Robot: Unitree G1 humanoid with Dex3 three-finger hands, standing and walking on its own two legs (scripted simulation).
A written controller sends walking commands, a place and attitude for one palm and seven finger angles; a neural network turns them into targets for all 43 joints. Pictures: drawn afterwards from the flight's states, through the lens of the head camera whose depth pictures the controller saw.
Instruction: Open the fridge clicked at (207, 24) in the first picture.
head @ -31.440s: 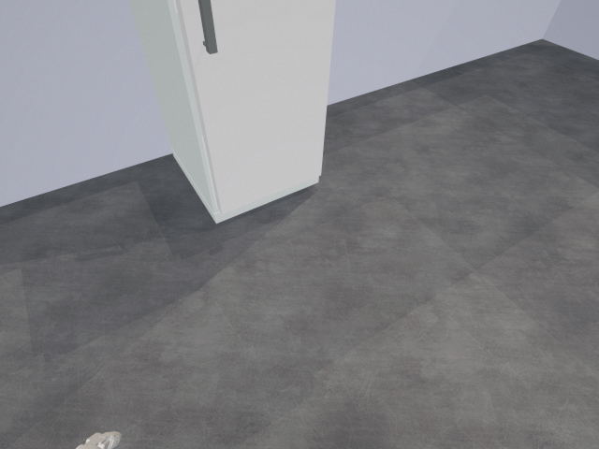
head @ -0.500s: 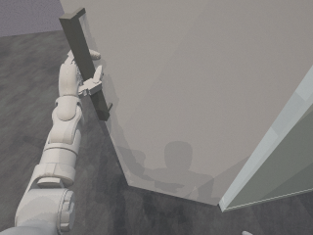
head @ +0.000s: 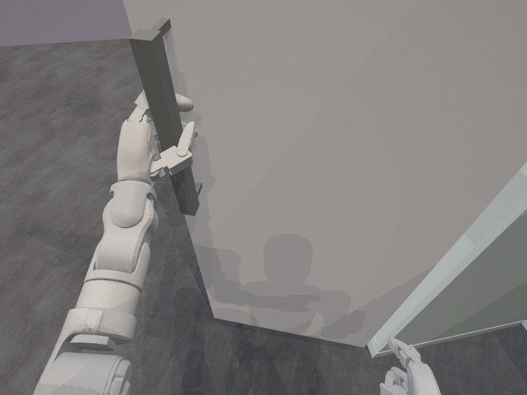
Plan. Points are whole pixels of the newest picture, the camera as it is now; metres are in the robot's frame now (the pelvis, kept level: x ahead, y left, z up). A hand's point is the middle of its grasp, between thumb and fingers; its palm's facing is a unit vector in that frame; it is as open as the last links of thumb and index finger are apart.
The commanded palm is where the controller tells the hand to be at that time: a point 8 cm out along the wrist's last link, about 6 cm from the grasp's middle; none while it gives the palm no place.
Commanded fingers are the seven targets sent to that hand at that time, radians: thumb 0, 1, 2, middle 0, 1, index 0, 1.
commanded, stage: loosen the grip on the handle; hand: left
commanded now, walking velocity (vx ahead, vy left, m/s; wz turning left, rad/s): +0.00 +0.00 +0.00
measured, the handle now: (179, 134) +0.43 +0.16 +0.18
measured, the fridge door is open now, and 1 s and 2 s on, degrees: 68 68 68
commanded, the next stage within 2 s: slip the hand off the handle in 0.62 s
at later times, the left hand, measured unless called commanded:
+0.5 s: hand (183, 155) +0.38 +0.14 +0.18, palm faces +0.13 -0.97 -0.19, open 13.8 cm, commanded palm +0.36 +0.20 +0.18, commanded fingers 0.00 -0.55 0.20 -0.26 -1.17 -0.26 -1.17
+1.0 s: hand (142, 148) +0.38 +0.20 +0.19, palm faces +0.14 -0.98 -0.15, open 14.7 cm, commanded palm +0.36 +0.24 +0.18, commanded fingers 0.00 -0.55 0.20 -0.25 -1.15 -0.25 -1.15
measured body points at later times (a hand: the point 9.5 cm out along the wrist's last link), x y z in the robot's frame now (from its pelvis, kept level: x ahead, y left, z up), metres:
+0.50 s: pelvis -0.01 -0.04 -0.01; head +0.00 -0.04 +0.44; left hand +0.37 +0.19 +0.19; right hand +0.09 -0.30 -0.12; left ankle +0.02 +0.10 -0.74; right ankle +0.02 -0.14 -0.74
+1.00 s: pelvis +0.03 -0.02 -0.01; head +0.03 -0.02 +0.44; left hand +0.37 +0.25 +0.20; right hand +0.19 -0.25 -0.10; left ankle +0.02 +0.10 -0.74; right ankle +0.02 -0.14 -0.74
